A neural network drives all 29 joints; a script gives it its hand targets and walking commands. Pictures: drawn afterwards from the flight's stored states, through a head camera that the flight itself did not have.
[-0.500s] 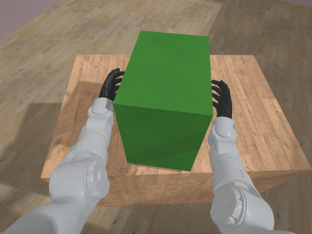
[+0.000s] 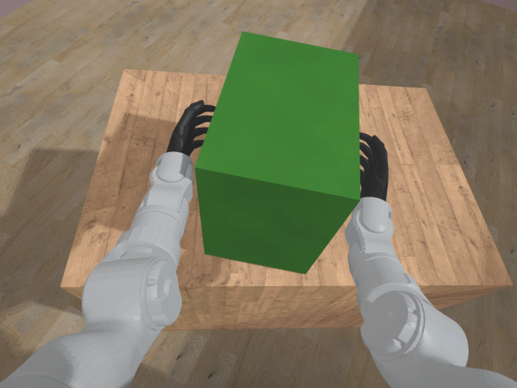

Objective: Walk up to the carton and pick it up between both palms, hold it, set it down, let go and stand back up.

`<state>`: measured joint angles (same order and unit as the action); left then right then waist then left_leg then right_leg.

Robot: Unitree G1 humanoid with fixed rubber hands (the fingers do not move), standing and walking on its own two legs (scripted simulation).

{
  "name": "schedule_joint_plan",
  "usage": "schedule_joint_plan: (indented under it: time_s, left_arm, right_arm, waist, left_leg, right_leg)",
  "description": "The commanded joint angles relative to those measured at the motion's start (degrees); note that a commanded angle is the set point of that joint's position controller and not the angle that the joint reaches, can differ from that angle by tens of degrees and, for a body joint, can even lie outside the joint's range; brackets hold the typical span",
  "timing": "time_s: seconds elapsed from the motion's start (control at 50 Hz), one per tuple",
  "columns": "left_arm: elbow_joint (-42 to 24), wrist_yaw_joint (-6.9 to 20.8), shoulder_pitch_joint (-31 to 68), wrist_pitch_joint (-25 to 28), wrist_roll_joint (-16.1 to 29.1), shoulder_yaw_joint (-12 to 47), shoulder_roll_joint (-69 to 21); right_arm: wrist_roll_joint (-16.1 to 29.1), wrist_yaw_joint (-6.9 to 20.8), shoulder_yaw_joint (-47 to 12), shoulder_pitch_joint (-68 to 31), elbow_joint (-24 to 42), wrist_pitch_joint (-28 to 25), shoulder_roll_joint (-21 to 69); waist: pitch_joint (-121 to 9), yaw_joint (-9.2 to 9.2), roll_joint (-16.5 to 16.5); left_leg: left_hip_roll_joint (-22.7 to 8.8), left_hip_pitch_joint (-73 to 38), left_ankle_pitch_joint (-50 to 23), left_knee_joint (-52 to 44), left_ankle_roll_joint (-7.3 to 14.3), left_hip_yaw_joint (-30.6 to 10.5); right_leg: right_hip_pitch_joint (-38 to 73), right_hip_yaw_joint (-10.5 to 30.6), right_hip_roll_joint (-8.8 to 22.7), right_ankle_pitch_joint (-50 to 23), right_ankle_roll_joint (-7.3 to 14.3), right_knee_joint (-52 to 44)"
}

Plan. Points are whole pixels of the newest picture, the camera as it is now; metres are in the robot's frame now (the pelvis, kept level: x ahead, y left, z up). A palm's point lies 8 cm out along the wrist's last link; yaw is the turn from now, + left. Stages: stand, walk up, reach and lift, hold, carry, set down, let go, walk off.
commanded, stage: set down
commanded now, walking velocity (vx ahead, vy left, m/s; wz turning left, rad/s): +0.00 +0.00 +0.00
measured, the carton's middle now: (276, 161) +0.51 -0.01 -0.03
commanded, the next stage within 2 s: none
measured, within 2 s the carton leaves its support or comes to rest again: rests again in 0.28 s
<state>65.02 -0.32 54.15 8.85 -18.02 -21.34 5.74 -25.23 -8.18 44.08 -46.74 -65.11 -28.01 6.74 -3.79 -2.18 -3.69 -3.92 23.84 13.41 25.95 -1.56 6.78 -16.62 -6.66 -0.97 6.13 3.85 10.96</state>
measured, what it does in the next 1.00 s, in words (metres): stands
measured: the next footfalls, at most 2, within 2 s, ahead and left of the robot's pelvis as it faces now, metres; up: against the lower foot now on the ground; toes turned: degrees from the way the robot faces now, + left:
none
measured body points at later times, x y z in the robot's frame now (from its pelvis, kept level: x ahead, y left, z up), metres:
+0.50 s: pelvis -0.04 -0.02 +0.00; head +0.06 +0.02 +0.44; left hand +0.43 +0.16 +0.04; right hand +0.39 -0.15 +0.05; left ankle -0.05 +0.08 -0.75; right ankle -0.05 -0.13 -0.75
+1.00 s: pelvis -0.03 -0.01 +0.00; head +0.06 +0.03 +0.44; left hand +0.44 +0.16 +0.05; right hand +0.39 -0.15 +0.05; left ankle -0.05 +0.08 -0.75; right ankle -0.05 -0.13 -0.75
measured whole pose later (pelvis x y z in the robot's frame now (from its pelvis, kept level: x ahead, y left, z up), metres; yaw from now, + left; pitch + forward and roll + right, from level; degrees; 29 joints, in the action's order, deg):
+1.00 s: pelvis -0.03 -0.01 +0.00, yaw +3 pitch +14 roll -1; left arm 72.7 2.3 58.0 12.5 -25.1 -33.1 7.5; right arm -33.9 -5.4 49.7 -48.0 -52.4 -17.5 13.2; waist -2.7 -4.9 -2.4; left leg -1.5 24.9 10.3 21.4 1.9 6.4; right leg -21.2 -6.2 1.3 8.7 -0.7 16.3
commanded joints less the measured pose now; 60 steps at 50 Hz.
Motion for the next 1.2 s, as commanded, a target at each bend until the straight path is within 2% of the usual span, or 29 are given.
schedule_joint_plan:
  time_s: [0.0, 0.02, 0.04, 0.06, 0.1, 0.12, 0.14, 0.16, 0.18, 0.2, 0.24, 0.32, 0.36, 0.42, 0.48, 0.58, 0.62, 0.68, 0.7, 0.86, 0.92, 0.96, 0.98, 1.0, 1.02, 1.04, 1.06, 1.1, 1.18]
  left_arm:
    - [6.35, 7.58, 21.16, 1.6, -7.99, 2.83, -28.72]
    - [6.19, 8.17, 21.98, 2.12, -7.76, 2.2, -27.93]
    - [6.05, 8.73, 22.71, 2.7, -8.0, 1.76, -27.55]
    - [5.53, 9.08, 24.3, 2.75, -7.61, 2.21, -27.94]
    - [6.17, 9.07, 26.33, 2.72, -6.88, 3.8, -29.27]
    - [6.5, 9.05, 25.86, 2.57, -6.59, 4.08, -29.8]
    - [6.46, 9.1, 26.78, 3.41, -5.79, 4.24, -29.95]
    - [6.94, 9.14, 27.26, 4.51, -5.67, 3.94, -29.84]
    - [8.46, 9.39, 28.07, 5.28, -5.79, 2.34, -29.07]
    - [8.99, 9.75, 29.41, 5.94, -6.17, 0.76, -27.7]
    - [10.57, 10.06, 31.2, 7.29, -5.49, -0.16, -26.34]
    - [9.55, 10.4, 33.53, 7.56, -6.24, -0.39, -25.0]
    - [9.13, 10.61, 34.04, 6.98, -6.16, -0.33, -25.29]
    - [9.65, 10.64, 34.36, 6.5, -7.12, -1.92, -23.72]
    - [9.21, 10.6, 34.43, 6.64, -7.36, -1.52, -24.94]
    - [8.14, 9.87, 33.24, 5.87, -8.29, -1.61, -26.2]
    - [8.66, 9.73, 33.06, 5.83, -8.39, -1.95, -26.43]
    - [8.3, 9.29, 32.82, 5.79, -8.46, -1.61, -26.66]
    - [8.67, 9.08, 32.78, 5.81, -8.56, -1.93, -27.05]
    - [8.12, 8.88, 30.98, 5.11, -9.16, -2.87, -26.28]
    - [7.9, 8.79, 30.33, 4.78, -9.98, -3.52, -25.81]
    - [8.84, 8.93, 29.33, 4.51, -10.11, -4.29, -24.85]
    - [7.09, 8.93, 30.47, 4.89, -10.25, -3.77, -25.39]
    - [8.2, 9.07, 30.42, 4.65, -10.24, -4.38, -24.63]
    - [7.35, 9.01, 31.03, 4.82, -10.03, -3.5, -25.35]
    - [7.69, 9.17, 29.8, 4.58, -10.5, -4.26, -24.6]
    - [8.12, 9.27, 29.56, 4.42, -10.62, -4.62, -24.43]
    - [7.71, 9.36, 29.44, 4.34, -11.12, -5.2, -24.21]
    - [6.89, 9.66, 29.69, 4.42, -11.17, -5.19, -23.99]
  right_arm:
    - [-7.84, 8.44, -19.81, -25.58, 3.72, 1.86, 29.01]
    - [-7.31, 8.17, -20.19, -27.21, 4.53, 2.49, 29.65]
    - [-6.93, 7.89, -20.09, -27.92, 4.01, 3.25, 30.36]
    - [-6.13, 7.95, -19.32, -28.77, 3.19, 3.82, 30.34]
    - [-5.79, 8.66, -18.68, -28.59, 3.05, 4.32, 28.93]
    - [-6.26, 8.75, -17.96, -26.75, 1.89, 4.54, 27.16]
    - [-7.12, 8.69, -17.68, -26.73, 2.29, 4.51, 27.61]
    - [-7.57, 8.52, -17.59, -26.67, 3.26, 4.48, 28.06]
    - [-8.38, 8.37, -17.09, -27.0, 4.38, 5.22, 28.33]
    - [-9.14, 8.37, -16.6, -27.29, 4.88, 6.41, 29.53]
    - [-10.06, 8.58, -16.16, -28.88, 6.62, 7.27, 31.05]
    - [-11.69, 8.53, -12.93, -28.4, 4.36, 9.66, 31.24]
    - [-11.45, 8.33, -12.78, -28.4, 4.91, 10.39, 31.4]
    - [-10.94, 8.36, -12.86, -28.02, 5.16, 11.36, 32.25]
    - [-11.14, 8.41, -12.59, -29.32, 7.17, 10.77, 33.18]
    - [-11.71, 9.07, -11.07, -27.86, 6.01, 10.52, 30.77]
    - [-11.78, 9.34, -11.04, -28.16, 6.34, 10.43, 30.65]
    - [-12.12, 9.75, -10.24, -27.34, 5.69, 10.39, 29.95]
    - [-12.51, 9.78, -9.99, -27.23, 5.18, 10.35, 30.0]
    - [-12.74, 10.21, -8.79, -25.96, 5.26, 10.78, 28.54]
    - [-13.3, 10.19, -8.26, -24.51, 4.15, 11.35, 28.79]
    - [-13.16, 10.19, -8.72, -24.78, 5.52, 11.48, 28.78]
    - [-13.43, 10.18, -8.38, -25.08, 5.96, 11.35, 28.93]
    - [-13.53, 10.05, -8.2, -24.67, 6.06, 11.56, 29.05]
    - [-13.92, 9.98, -7.36, -24.71, 5.27, 11.5, 28.63]
    - [-13.68, 9.98, -8.34, -23.72, 5.18, 11.78, 29.26]
    - [-13.83, 9.8, -7.96, -23.41, 5.07, 12.08, 29.26]
    - [-14.01, 9.59, -8.14, -23.22, 5.39, 12.08, 29.4]
    - [-13.95, 9.39, -8.6, -23.56, 6.55, 11.92, 30.15]
  waist:
    - [-31.27, 0.85, 6.85]
    - [-31.89, -0.09, 5.92]
    - [-32.61, -0.74, 5.77]
    - [-32.98, -1.2, 6.73]
    - [-34.47, -1.44, 7.3]
    - [-34.71, -2.11, 7.37]
    - [-37.37, -2.13, 6.11]
    - [-39.0, -2.35, 5.23]
    - [-38.63, -2.23, 3.81]
    - [-37.44, -1.11, 2.69]
    - [-37.21, -1.26, 1.76]
    - [-32.65, -2.97, 4.48]
    - [-31.65, -3.26, 6.07]
    - [-32.1, -2.05, 6.61]
    - [-35.46, -2.53, 8.86]
    - [-34.89, -2.75, 11.89]
    - [-34.7, -2.29, 10.87]
    - [-33.76, -2.98, 11.45]
    - [-33.9, -2.48, 11.56]
    - [-30.41, -2.64, 10.78]
    - [-29.39, -2.61, 11.03]
    - [-29.4, -1.71, 10.12]
    - [-30.45, -2.42, 10.34]
    - [-29.31, -2.49, 9.54]
    - [-29.89, -3.48, 10.91]
    - [-28.93, -2.31, 10.39]
    - [-28.53, -2.91, 9.82]
    - [-28.21, -2.32, 9.77]
    - [-29.02, -2.57, 9.56]
  left_leg:
    - [3.24, 8.27, -21.38, -11.94, 1.09, 0.6]
    - [3.51, 7.4, -18.94, -13.44, 1.42, 0.53]
    - [3.5, 2.99, -19.8, -12.32, 0.89, 0.56]
    - [2.98, -4.38, -24.98, -8.91, -0.31, 0.51]
    - [1.86, -16.55, -35.78, -4.09, -1.88, -0.49]
    - [0.94, -19.98, -40.72, -2.39, -2.36, -1.51]
    - [0.85, -19.73, -41.74, -1.94, -2.31, -1.72]
    - [1.02, -18.07, -38.11, -2.57, -2.1, -1.27]
    - [1.74, -15.04, -31.53, -4.02, -1.34, -0.66]
    - [2.2, -12.55, -26.41, -5.31, -0.33, -0.06]
    - [2.47, -8.73, -22.6, -6.34, 0.81, 0.05]
    - [2.96, -5.88, -15.75, -8.07, 1.47, 0.11]
    - [3.12, -6.48, -16.41, -7.8, 1.3, -0.25]
    - [3.63, -6.12, -16.22, -7.13, 1.46, 0.08]
    - [3.68, -6.49, -18.6, -6.26, 0.54, -0.31]
    - [2.29, -14.78, -27.22, -3.58, -1.72, -1.54]
    - [1.99, -16.92, -29.04, -2.96, -1.83, -1.44]
    - [1.41, -18.77, -31.32, -2.39, -2.52, -1.97]
    - [1.2, -18.87, -32.61, -2.25, -2.78, -2.14]
    - [0.7, -20.25, -33.88, -1.84, -2.73, -2.53]
    - [1.06, -19.51, -33.02, -2.14, -2.71, -2.22]
    - [1.45, -18.32, -30.94, -2.34, -1.99, -1.78]
    - [1.73, -18.02, -30.22, -2.49, -2.16, -1.5]
    - [1.74, -17.33, -29.2, -2.68, -1.72, -1.68]
    - [1.63, -17.6, -29.41, -2.87, -2.13, -2.05]
    - [1.89, -16.72, -29.18, -2.54, -1.69, -1.49]
    - [2.0, -16.6, -28.05, -2.7, -1.42, -1.58]
    - [2.34, -15.93, -27.14, -2.68, -1.26, -1.25]
    - [2.69, -14.03, -25.1, -3.11, -0.85, -1.26]
  right_leg:
    - [33.6, 3.41, 6.37, -45.16, -7.81, 14.66]
    - [33.64, 3.34, 6.18, -44.68, -9.08, 13.94]
    - [31.77, 2.98, 4.94, -42.23, -9.36, 12.9]
    - [27.16, 1.99, 2.82, -36.87, -8.58, 11.81]
    - [15.17, -0.01, 0.73, -30.34, -6.45, 9.13]
    - [10.6, -0.56, 0.01, -30.0, -6.06, 8.56]
    - [9.44, -0.55, -0.03, -29.97, -5.74, 8.14]
    - [10.51, -0.48, 0.05, -30.27, -5.57, 8.24]
    - [12.47, -0.36, 0.54, -28.78, -5.82, 8.43]
    - [13.76, 0.2, 0.98, -27.01, -6.07, 8.35]
    - [16.26, 0.93, 1.51, -29.63, -6.91, 9.54]
    - [17.71, 1.73, 2.08, -25.86, -7.15, 10.05]
    - [16.82, 1.92, 2.07, -24.65, -6.78, 9.88]
    - [16.81, 2.65, 2.62, -24.9, -6.94, 9.99]
    - [15.61, 2.49, 2.49, -25.58, -6.79, 10.3]
    - [8.77, 0.56, 1.08, -21.87, -5.73, 9.32]
    - [6.56, 0.26, 0.76, -20.36, -5.39, 8.64]
    - [4.12, -0.61, 0.2, -18.3, -5.08, 8.43]
    - [3.8, -0.59, 0.19, -17.34, -4.99, 8.03]
    - [1.56, -1.4, -0.32, -14.31, -5.01, 7.46]
    - [1.81, -1.42, -0.11, -13.81, -5.16, 7.28]
    - [2.88, -0.75, 0.23, -14.35, -5.32, 7.34]
    - [3.03, -0.95, 0.18, -14.57, -5.33, 7.5]
    - [3.6, -0.79, 0.26, -14.97, -5.55, 7.63]
    - [2.84, -0.91, 0.16, -14.04, -5.14, 7.44]
    - [3.5, -0.51, 0.39, -14.67, -5.5, 7.66]
    - [3.59, -0.5, 0.43, -14.61, -5.63, 7.47]
    - [4.31, -0.18, 0.53, -14.83, -5.75, 7.74]
    - [5.48, 0.03, 0.74, -16.1, -5.99, 8.51]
